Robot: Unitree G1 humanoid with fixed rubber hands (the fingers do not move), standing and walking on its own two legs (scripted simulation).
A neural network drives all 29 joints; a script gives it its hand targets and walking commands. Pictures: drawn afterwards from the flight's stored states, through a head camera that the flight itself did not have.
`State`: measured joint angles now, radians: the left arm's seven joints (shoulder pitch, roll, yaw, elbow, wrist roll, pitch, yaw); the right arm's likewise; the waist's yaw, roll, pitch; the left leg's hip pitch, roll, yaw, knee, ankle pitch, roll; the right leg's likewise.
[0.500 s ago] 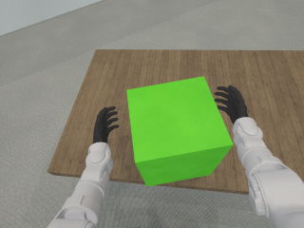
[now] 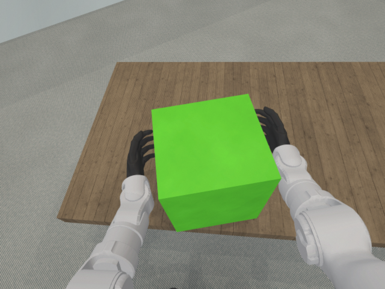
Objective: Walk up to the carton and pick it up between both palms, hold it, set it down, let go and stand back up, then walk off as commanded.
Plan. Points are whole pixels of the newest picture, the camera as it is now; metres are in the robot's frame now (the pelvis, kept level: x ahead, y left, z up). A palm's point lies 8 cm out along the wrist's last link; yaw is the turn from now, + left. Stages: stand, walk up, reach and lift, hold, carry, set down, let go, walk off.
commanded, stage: reach and lift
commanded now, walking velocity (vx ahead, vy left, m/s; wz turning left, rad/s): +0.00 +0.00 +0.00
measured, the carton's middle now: (209, 169) +0.39 +0.02 -0.04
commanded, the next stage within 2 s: none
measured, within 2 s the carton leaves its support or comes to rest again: leaves its support in 1.14 s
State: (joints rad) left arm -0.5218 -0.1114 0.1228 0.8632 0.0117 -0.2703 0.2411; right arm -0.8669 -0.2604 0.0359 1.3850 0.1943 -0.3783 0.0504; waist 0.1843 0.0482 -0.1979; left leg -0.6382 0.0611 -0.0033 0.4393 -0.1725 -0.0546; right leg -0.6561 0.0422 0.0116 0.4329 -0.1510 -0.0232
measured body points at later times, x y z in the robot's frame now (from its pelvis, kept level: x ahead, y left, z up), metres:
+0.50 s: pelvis +0.00 +0.00 +0.00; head +0.10 -0.03 +0.44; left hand +0.36 +0.17 +0.01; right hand +0.46 -0.12 +0.00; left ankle +0.00 +0.15 -0.73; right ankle +0.01 -0.10 -0.73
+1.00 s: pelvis +0.00 +0.00 +0.00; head +0.09 -0.03 +0.44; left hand +0.36 +0.17 +0.01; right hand +0.44 -0.12 +0.01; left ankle +0.00 +0.15 -0.73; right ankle +0.01 -0.10 -0.73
